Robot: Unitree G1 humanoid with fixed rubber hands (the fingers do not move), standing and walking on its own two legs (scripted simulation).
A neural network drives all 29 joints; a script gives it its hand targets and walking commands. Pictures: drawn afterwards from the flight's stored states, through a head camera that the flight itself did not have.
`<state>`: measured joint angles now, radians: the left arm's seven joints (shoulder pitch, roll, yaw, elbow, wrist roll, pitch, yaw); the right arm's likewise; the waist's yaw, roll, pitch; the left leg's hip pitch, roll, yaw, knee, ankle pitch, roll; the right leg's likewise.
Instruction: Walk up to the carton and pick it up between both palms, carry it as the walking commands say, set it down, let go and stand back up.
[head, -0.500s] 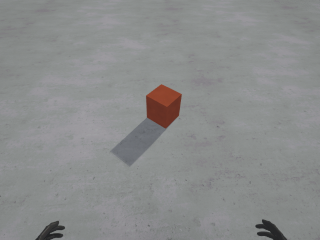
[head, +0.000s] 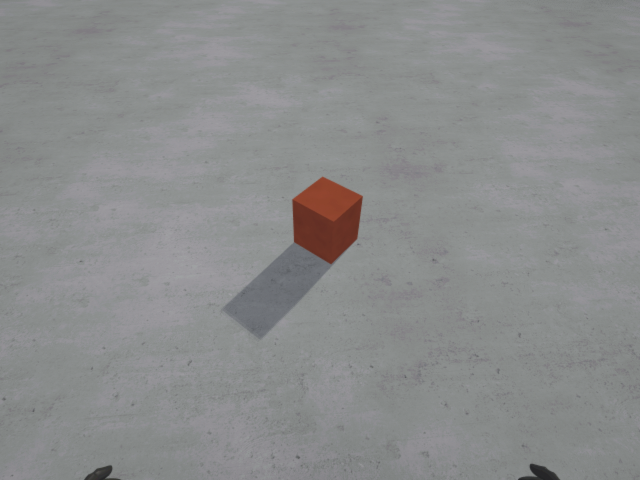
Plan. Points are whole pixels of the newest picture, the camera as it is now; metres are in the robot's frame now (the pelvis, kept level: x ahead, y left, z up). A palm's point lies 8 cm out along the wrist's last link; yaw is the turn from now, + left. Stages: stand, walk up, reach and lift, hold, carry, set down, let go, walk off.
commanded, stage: stand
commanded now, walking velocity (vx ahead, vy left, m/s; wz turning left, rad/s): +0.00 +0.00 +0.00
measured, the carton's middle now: (326, 220) +1.27 -0.05 -0.65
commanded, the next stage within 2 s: walk up in 0.64 s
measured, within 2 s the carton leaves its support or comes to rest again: neither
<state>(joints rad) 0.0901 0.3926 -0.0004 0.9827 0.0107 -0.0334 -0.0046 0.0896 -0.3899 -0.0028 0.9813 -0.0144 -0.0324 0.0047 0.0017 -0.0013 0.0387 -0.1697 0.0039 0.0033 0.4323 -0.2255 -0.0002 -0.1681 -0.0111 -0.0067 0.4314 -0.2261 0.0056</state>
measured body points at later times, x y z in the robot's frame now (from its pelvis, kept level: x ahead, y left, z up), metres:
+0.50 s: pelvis +0.00 +0.00 +0.00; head +0.00 +0.00 +0.45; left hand +0.11 +0.32 -0.11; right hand +0.11 -0.32 -0.11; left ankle +0.01 +0.12 -0.74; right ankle +0.01 -0.12 -0.74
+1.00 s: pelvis +0.03 -0.02 +0.00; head +0.03 -0.02 +0.45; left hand +0.15 +0.32 -0.09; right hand +0.10 -0.37 -0.10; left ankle +0.01 +0.12 -0.74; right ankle +0.04 -0.14 -0.72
